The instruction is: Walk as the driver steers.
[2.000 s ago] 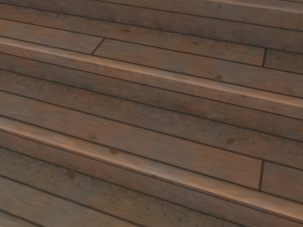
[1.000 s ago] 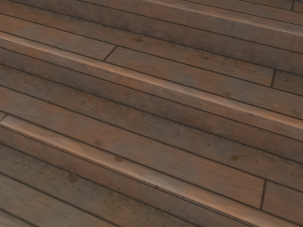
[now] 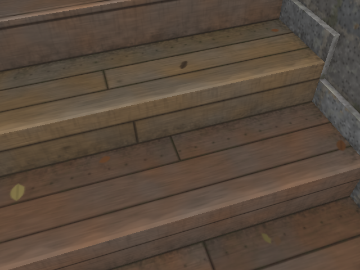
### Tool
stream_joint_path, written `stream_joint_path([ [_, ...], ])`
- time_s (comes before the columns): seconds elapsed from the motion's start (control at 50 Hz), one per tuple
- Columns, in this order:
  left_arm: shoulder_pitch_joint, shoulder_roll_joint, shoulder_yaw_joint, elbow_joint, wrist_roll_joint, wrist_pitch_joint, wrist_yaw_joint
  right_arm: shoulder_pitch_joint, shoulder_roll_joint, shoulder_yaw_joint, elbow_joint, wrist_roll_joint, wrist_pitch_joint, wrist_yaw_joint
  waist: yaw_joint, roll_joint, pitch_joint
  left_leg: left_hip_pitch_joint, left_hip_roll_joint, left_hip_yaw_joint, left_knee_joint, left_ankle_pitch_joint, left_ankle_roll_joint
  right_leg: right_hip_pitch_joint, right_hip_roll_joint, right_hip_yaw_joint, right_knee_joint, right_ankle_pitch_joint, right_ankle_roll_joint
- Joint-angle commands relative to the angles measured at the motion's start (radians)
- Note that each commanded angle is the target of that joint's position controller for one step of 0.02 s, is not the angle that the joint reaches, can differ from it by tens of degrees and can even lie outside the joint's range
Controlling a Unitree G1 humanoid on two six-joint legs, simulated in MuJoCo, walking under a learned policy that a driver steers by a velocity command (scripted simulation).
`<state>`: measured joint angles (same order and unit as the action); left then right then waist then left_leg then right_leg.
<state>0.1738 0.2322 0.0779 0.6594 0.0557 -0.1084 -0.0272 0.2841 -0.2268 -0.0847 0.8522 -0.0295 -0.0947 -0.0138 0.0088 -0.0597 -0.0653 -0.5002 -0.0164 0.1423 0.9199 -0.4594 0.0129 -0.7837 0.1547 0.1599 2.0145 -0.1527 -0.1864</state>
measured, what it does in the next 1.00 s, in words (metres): climbs, turning left: right foot 0.17 m higher, then left foot 0.17 m higher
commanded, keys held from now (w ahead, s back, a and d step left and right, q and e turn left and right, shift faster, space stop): w+shift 0.28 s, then w+q+shift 0.68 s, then w+shift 0.04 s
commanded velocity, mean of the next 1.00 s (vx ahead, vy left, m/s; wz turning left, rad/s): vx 1.00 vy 0.00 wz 0.40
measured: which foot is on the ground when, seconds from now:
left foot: down 0.00-0.24, up 0.26-0.64, down 0.66-1.00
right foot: up 0.00-0.22, down 0.24-0.66, up 0.68-0.98, down 1.00-1.00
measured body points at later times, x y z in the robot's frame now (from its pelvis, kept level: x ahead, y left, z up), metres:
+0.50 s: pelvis +0.44 -0.04 +0.22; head +0.44 -0.03 +0.67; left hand +0.38 +0.22 +0.08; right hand +0.70 -0.22 +0.18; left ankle +0.45 +0.08 -0.19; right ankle +0.36 -0.12 -0.51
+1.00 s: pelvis +0.87 +0.03 +0.43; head +0.92 +0.04 +0.88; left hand +1.12 +0.27 +0.48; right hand +0.94 -0.23 +0.30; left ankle +0.69 +0.04 -0.30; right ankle +1.06 -0.02 -0.17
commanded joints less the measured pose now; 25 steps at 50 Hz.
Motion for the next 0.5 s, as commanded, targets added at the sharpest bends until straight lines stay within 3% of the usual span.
stream_joint_path([
  [0.02,-0.103,-0.183,-0.1,-0.176,-0.029,0.038,0.021,0.046,0.109,0.041,0.07,-0.005,-0.046,0.028,0.074,0.019,0.174,0.131,0.275,-0.411,-0.641,0.042,0.133,-0.465,-0.109,0.089,0.163,-0.236,-0.016],
  [0.04,-0.21,-0.176,-0.107,-0.223,-0.035,0.046,0.03,0.023,0.08,0.042,0.083,-0.012,-0.051,0.029,0.082,0.014,0.267,0.015,0.256,-0.314,-0.723,0.06,0.12,-0.466,-0.111,0.047,0.064,-0.311,0.008],
  [0.06,-0.287,-0.161,-0.099,-0.235,-0.048,0.053,0.045,0.046,0.044,0.038,0.094,-0.032,-0.062,0.028,0.044,0.043,0.266,-0.001,0.259,-0.284,-0.789,0.121,0.17,-0.49,-0.072,-0.033,0.215,-0.335,0.023],
  [0.08,-0.36,-0.155,-0.102,-0.279,-0.048,0.052,0.061,0.07,0.01,0.041,0.121,-0.012,-0.076,0.027,0.053,0.036,0.322,0.005,0.26,-0.22,-0.844,0.237,0.165,-0.55,-0.089,-0.051,0.166,-0.393,0.024],
  [0.1,-0.405,-0.157,-0.106,-0.309,-0.051,0.057,0.075,0.129,-0.021,0.044,0.152,0.005,-0.09,0.024,0.05,0.057,0.315,0.072,0.281,-0.218,-0.886,0.27,0.172,-0.61,-0.108,-0.077,0.171,-0.425,0.017],
  [0.12,-0.462,-0.17,-0.13,-0.339,-0.046,0.056,0.075,0.191,-0.021,0.053,0.191,0.024,-0.087,0.021,0.032,0.058,0.292,0.107,0.231,-0.126,-0.982,0.294,0.153,-0.56,-0.14,-0.16,-0.015,-0.463,0.004],
  [0.14,-0.48,-0.159,-0.139,-0.377,-0.048,0.056,0.066,0.231,-0.037,0.055,0.205,0.04,-0.084,0.005,0.041,0.064,0.264,0.13,0.215,-0.088,-1.024,0.393,0.137,-0.456,-0.187,-0.196,-0.195,-0.444,-0.003],
  [0.16,-0.354,-0.142,-0.15,-0.34,-0.049,0.056,0.03,0.184,-0.048,0.052,0.181,0.066,-0.055,-0.006,0.099,0.017,0.145,-0.03,0.133,0.043,-1.078,0.551,0.145,0.041,-0.208,-0.335,-0.57,-0.257,-0.007],
  [0.18,-0.317,-0.091,-0.125,-0.269,-0.07,0.052,0.001,0.245,-0.09,0.05,0.131,0.092,-0.062,-0.012,0.036,-0.061,-0.038,-0.047,0.132,-0.012,-0.978,1.043,0.206,0.454,-0.114,-0.432,-0.703,-0.113,0.018],
  [0.2,-0.149,-0.073,-0.099,-0.225,-0.062,0.06,0.016,0.275,-0.248,0.02,0.101,0.083,-0.081,0.0,0.107,0.077,-0.254,0.117,0.188,-0.032,-0.756,1.713,0.218,0.666,-0.025,-0.432,-0.681,-0.156,0.05],
  [0.22,0.051,-0.016,-0.063,-0.198,-0.05,0.086,0.022,0.181,-0.405,-0.041,0.048,0.065,-0.093,0.01,0.213,0.255,-0.362,0.364,0.261,-0.059,-0.531,1.978,0.208,0.64,-0.038,-0.358,-0.828,-0.251,0.056],
  [0.24,0.151,0.058,-0.029,-0.178,-0.022,0.091,0.021,0.127,-0.424,-0.072,0.013,0.066,-0.089,0.023,0.275,0.303,-0.426,0.46,0.267,-0.103,-0.221,2.081,0.166,0.674,-0.026,-0.263,-0.997,-0.318,0.042],
  [0.26,0.163,0.177,0.01,-0.139,0.001,0.07,0.019,0.11,-0.289,-0.06,-0.023,0.064,-0.103,0.043,0.235,0.15,-0.406,0.265,0.154,-0.192,0.116,1.44,0.127,0.756,-0.123,0.085,-1.251,-0.391,-0.017],
  [0.28,0.194,0.247,0.044,-0.056,-0.01,0.062,0.031,0.096,-0.107,-0.031,-0.108,0.053,-0.105,0.081,0.171,-0.223,-0.396,-0.131,-0.114,-0.26,0.666,0.39,0.08,0.882,-0.376,0.658,-1.576,-0.299,-0.157],
  [0.3,0.132,0.164,0.034,-0.052,-0.005,0.06,0.025,0.098,-0.037,-0.021,-0.138,0.022,-0.109,0.065,0.125,-0.046,-0.406,-0.313,-0.102,-0.426,1.057,0.341,0.093,0.892,-0.432,0.765,-1.663,-0.288,-0.12],
  [0.32,0.06,0.118,0.026,0.003,-0.026,0.036,0.011,0.026,0.057,0.015,-0.209,-0.003,-0.102,0.035,0.047,0.055,-0.281,-0.398,-0.052,-0.388,1.145,0.401,0.099,0.748,-0.438,0.657,-1.647,-0.371,-0.077],
  [0.34,0.061,0.046,0.009,0.081,-0.03,0.016,0.009,-0.042,0.138,0.055,-0.262,-0.026,-0.087,0.03,0.0,0.076,-0.085,-0.518,-0.004,-0.331,1.179,0.361,0.12,0.622,-0.399,0.482,-1.629,-0.399,-0.049],
  [0.36,0.09,-0.042,-0.01,0.162,-0.027,-0.001,0.012,-0.114,0.15,0.076,-0.27,-0.041,-0.071,0.015,0.008,0.077,-0.011,-0.55,0.021,-0.334,1.246,0.403,0.121,0.544,-0.382,0.359,-1.577,-0.115,-0.039],
  [0.38,0.154,-0.073,-0.018,0.204,-0.009,-0.014,0.012,-0.11,0.153,0.085,-0.282,-0.028,-0.054,0.022,0.018,0.045,0.007,-0.619,0.002,-0.313,1.308,0.301,0.146,0.624,-0.355,0.267,-1.587,0.064,-0.031],
  [0.4,0.188,-0.129,-0.036,0.222,-0.008,-0.026,0.025,-0.074,0.151,0.086,-0.263,-0.019,-0.038,0.039,-0.001,0.058,-0.027,-0.64,0.008,-0.35,1.291,0.277,0.157,0.687,-0.375,0.198,-1.578,0.154,-0.022],
  [0.42,0.23,-0.13,-0.041,0.264,-0.014,-0.036,0.031,-0.109,0.151,0.086,-0.275,0.003,-0.016,0.039,-0.005,0.052,0.036,-0.722,-0.018,-0.343,1.296,0.164,0.153,0.699,-0.395,0.14,-1.615,0.217,-0.014],
  [0.44,0.246,-0.125,-0.043,0.298,-0.015,-0.05,0.034,-0.185,0.152,0.088,-0.303,0.007,-0.001,0.032,-0.02,0.086,0.093,-0.789,-0.004,-0.367,1.239,0.102,0.158,0.692,-0.392,0.06,-1.661,0.2,0.024],
  [0.46,0.263,-0.1,-0.046,0.327,-0.012,-0.062,0.033,-0.261,0.172,0.098,-0.32,0.013,0.015,0.019,-0.02,0.097,0.124,-0.835,-0.029,-0.315,1.277,0.035,0.161,0.656,-0.395,-0.006,-1.73,0.175,0.037],
  [0.48,0.324,-0.081,-0.048,0.357,0.0,-0.068,0.03,-0.333,0.22,0.116,-0.36,0.016,0.022,-0.002,-0.017,0.037,0.145,-0.925,-0.046,-0.274,1.435,-0.041,0.17,0.66,-0.437,-0.031,-1.786,0.256,0.028],
  [0.5,0.325,-0.06,-0.054,0.368,-0.006,-0.075,0.026,-0.408,0.221,0.126,-0.399,0.015,0.03,-0.017,-0.043,0.047,0.179,-0.985,-0.03,-0.263,1.378,-0.079,0.176,0.65,-0.434,-0.093,-1.841,0.199,0.05],
])
Keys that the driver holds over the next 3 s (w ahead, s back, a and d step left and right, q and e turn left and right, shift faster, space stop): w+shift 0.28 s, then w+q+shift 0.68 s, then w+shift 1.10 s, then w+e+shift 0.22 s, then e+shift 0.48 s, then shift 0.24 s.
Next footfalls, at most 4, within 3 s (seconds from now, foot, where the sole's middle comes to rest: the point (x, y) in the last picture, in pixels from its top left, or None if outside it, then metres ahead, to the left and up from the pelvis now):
0.24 right None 0.40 -0.12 -0.55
0.66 left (179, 168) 0.71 0.05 -0.37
1.00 right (193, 51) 1.10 0.00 -0.20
1.42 left None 1.27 0.34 -0.03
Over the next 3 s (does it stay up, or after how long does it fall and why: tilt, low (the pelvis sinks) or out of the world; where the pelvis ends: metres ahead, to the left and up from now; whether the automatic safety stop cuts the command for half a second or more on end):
stays up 2.19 0.74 1.26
